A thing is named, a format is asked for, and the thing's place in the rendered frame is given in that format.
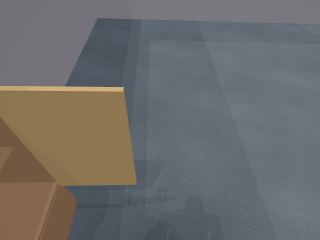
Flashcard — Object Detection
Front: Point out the cupboard door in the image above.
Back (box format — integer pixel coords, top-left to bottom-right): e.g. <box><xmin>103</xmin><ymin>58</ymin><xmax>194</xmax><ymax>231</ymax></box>
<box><xmin>0</xmin><ymin>86</ymin><xmax>137</xmax><ymax>186</ymax></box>

